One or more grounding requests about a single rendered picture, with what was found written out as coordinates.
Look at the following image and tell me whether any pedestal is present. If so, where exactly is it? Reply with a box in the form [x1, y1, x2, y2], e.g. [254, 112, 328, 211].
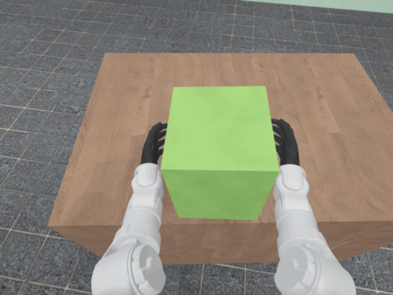
[47, 53, 393, 265]

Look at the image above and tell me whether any robot right forearm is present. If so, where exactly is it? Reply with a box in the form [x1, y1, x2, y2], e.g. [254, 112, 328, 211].
[273, 164, 342, 267]

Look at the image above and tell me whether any left robot upper arm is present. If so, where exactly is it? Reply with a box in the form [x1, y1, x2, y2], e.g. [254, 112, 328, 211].
[91, 243, 166, 295]

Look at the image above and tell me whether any robot left forearm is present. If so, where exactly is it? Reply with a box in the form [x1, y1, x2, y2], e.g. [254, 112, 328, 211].
[91, 163, 164, 294]

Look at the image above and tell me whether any carton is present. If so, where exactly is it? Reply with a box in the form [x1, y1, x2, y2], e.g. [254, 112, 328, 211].
[160, 86, 279, 220]

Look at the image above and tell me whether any robot left hand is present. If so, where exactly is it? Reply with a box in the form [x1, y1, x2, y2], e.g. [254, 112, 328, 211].
[141, 122, 168, 164]

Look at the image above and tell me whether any right robot upper arm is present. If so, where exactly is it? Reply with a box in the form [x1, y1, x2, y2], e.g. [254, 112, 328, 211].
[274, 246, 356, 295]

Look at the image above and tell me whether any robot right hand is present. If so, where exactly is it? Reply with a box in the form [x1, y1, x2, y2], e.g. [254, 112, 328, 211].
[271, 119, 300, 166]

